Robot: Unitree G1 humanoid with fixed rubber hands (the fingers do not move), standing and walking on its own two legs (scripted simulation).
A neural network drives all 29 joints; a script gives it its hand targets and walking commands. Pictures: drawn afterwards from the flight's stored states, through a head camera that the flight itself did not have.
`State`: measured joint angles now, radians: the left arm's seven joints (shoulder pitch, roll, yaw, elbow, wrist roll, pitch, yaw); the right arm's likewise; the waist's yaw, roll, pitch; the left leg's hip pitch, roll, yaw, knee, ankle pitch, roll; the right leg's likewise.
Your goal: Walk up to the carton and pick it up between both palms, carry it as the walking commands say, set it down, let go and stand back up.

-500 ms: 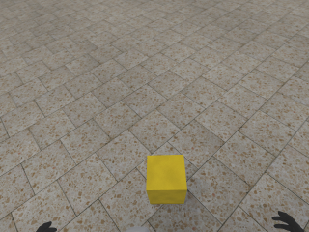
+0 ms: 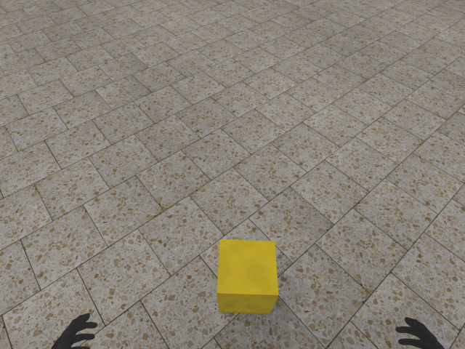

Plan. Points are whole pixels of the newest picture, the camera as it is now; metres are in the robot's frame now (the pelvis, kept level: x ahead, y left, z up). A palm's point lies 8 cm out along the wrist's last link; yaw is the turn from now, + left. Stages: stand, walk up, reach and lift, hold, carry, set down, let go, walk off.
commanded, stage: walk up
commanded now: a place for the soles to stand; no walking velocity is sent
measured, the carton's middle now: (245, 278) +0.43 -0.02 -0.64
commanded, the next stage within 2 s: none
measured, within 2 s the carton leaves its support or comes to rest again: neither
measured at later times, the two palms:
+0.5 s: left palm out of the picture +0.08 +0.32 -0.09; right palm out of the picture +0.12 -0.31 -0.10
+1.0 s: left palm out of the picture +0.10 +0.31 -0.09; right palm out of the picture +0.14 -0.32 -0.10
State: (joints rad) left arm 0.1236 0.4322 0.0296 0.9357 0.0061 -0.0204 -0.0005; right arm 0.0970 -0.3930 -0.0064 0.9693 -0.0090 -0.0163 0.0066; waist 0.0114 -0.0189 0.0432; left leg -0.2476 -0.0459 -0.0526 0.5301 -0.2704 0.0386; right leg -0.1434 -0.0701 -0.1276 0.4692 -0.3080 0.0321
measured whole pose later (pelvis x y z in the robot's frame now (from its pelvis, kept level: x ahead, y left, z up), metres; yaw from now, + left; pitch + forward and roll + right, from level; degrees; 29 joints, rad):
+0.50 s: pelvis +0.00 -0.01 +0.00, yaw +1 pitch -1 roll +0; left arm 0.12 0.42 0.04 1.00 0.02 -0.01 -0.01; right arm 0.09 -0.39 -0.02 1.01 -0.01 -0.01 0.01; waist 0.02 0.01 0.04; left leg -0.21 -0.06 -0.07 0.47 -0.24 0.03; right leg -0.11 -0.08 -0.15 0.43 -0.30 0.03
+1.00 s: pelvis +0.01 -0.02 +0.00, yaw +3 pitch -1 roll +0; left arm 0.11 0.41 0.04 0.96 0.01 0.00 0.00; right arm 0.10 -0.40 -0.02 0.97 -0.02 0.00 0.00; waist 0.02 0.02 0.06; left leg -0.22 -0.06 -0.10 0.53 -0.28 0.02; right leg -0.11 -0.08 -0.17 0.49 -0.35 0.02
